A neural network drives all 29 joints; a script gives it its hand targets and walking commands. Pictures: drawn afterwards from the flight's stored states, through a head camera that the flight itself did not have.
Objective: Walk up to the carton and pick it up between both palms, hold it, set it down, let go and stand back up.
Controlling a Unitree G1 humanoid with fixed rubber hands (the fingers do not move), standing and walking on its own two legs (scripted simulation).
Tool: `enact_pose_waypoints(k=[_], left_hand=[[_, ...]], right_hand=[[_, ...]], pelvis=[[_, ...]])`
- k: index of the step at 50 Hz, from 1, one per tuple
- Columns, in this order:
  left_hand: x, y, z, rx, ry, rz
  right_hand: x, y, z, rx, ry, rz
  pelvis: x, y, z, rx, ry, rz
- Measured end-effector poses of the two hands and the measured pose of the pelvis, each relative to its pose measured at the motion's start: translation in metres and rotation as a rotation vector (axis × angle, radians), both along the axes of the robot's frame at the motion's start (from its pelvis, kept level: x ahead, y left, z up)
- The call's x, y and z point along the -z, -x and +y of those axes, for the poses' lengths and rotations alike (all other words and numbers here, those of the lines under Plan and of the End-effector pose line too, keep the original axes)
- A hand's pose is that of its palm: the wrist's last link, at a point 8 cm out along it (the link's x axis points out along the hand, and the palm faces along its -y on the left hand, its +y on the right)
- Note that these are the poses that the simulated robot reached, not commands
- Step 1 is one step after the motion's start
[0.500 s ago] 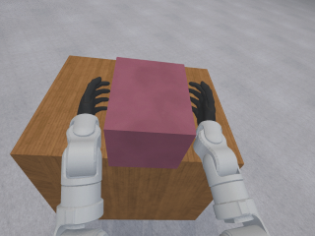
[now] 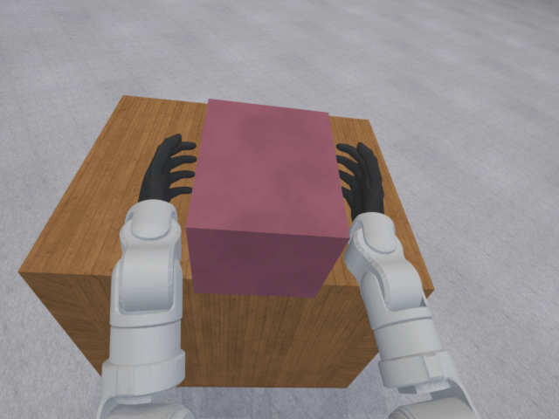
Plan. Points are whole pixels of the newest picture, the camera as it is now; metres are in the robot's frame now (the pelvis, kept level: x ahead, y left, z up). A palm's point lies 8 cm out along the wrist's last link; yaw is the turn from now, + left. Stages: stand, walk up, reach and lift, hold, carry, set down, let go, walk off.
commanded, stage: hold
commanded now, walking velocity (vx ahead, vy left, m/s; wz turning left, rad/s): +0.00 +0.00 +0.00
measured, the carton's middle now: (262, 200) +0.39 +0.01 +0.13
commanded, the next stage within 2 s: none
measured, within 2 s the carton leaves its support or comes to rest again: neither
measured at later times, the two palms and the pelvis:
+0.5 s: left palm (154, 199) +0.35 +0.14 +0.17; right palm (363, 204) +0.35 -0.12 +0.17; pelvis +0.00 +0.00 +0.00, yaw +0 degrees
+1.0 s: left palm (158, 199) +0.35 +0.14 +0.17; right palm (364, 206) +0.35 -0.12 +0.17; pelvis +0.00 +0.00 +0.00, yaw +0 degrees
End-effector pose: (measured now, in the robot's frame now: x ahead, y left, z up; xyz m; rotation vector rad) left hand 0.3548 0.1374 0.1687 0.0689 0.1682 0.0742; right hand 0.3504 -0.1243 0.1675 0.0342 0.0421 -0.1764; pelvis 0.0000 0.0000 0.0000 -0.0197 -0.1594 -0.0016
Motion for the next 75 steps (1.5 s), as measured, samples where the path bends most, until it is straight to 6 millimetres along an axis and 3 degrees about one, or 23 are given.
enact_pose_waypoints(k=[75], left_hand=[[-0.0003, 0.0022, 0.0008, -0.001, 0.008, 0.001]], right_hand=[[-0.0004, 0.0011, 0.0007, 0.000, -0.001, 0.002]], pelvis=[[-0.0001, -0.0021, -0.0009, -0.002, -0.001, -0.005]])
